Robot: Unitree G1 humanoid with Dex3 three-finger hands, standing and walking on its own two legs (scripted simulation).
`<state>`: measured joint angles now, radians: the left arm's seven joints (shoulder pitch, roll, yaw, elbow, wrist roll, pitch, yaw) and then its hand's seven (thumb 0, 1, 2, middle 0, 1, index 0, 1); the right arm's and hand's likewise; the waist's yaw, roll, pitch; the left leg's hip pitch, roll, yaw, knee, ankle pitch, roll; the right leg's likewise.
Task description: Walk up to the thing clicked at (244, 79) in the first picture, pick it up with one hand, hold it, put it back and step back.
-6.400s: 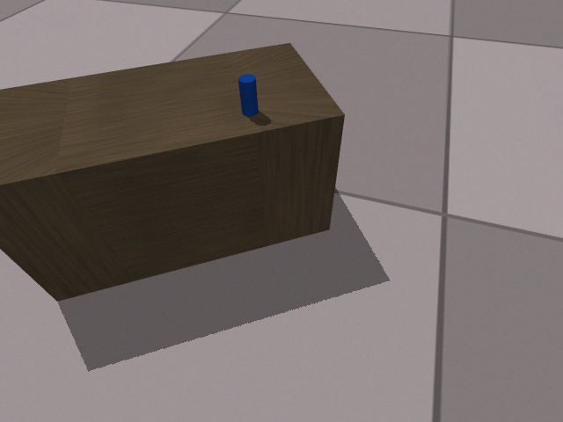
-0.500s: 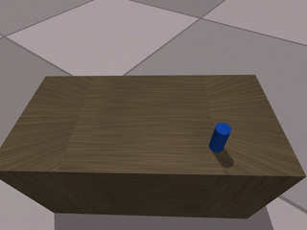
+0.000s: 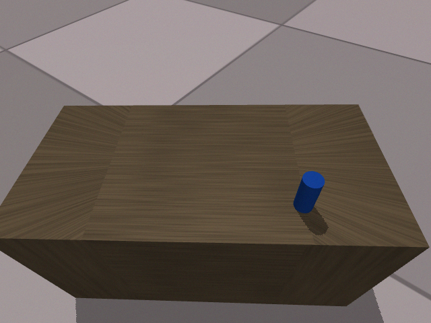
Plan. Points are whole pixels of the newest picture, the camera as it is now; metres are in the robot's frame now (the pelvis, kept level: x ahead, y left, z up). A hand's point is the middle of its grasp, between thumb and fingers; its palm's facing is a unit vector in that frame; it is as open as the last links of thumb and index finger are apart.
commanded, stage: stand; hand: right
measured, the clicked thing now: (307, 193) +0.46 -0.22 -0.12
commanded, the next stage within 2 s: go down in 0.42 s
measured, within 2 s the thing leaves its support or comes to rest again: neither
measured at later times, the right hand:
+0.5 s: hand out of the picture +0.07 -0.25 -0.16, palm faces -0.03 +0.94 -0.34, open 7.3 cm
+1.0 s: hand out of the picture +0.14 -0.26 -0.15, palm faces +0.08 +0.94 -0.33, open 15.8 cm
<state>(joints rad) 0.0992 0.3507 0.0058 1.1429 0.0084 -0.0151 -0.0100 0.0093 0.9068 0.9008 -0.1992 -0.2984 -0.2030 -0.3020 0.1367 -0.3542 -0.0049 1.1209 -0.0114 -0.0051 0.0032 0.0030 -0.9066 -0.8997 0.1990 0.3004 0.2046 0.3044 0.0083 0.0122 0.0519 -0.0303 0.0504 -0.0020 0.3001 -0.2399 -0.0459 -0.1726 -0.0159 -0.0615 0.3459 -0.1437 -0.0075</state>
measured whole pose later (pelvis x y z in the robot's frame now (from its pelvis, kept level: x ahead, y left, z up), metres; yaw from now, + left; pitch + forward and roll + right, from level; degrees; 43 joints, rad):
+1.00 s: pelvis -0.01 +0.01 -0.02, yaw -1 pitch +6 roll +1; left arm 0.21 0.29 0.09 0.66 -0.03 -0.06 0.03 0.01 -0.16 0.13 -0.05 -0.06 -0.06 -0.06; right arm 0.10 -0.39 -0.16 0.72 -0.01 0.25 0.08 0.00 0.19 -0.14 0.05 0.06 0.06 0.06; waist 0.02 -0.01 -0.03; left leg -0.34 0.02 0.03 0.60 -0.37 -0.02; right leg -0.49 -0.04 -0.02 0.63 -0.25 0.01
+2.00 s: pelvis -0.01 +0.02 -0.05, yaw -2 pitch +11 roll +2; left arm 0.33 0.28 0.02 0.42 -0.01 -0.15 0.11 -0.01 -0.53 0.06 -0.06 -0.05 -0.06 -0.06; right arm -0.07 -0.59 -0.47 0.69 0.09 0.09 0.32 -0.01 0.57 -0.04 0.03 0.06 0.05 0.06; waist 0.05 0.01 -0.09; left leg -0.53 0.01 0.05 0.84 -0.49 -0.02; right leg -0.70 -0.06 0.02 0.88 -0.37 0.02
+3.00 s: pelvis -0.01 +0.00 -0.06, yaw +0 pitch +15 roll +4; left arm 0.29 0.28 -0.03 0.42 0.02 -0.15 0.10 -0.01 -0.52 0.05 -0.06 -0.06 -0.07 -0.06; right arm -0.50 -0.84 -0.62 1.18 0.10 -0.20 0.49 -0.01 0.52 -0.05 0.05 0.05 0.06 0.05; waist 0.11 0.03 -0.10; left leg -0.64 -0.01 0.04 0.84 -0.46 -0.03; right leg -0.83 -0.07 0.02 0.92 -0.36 0.00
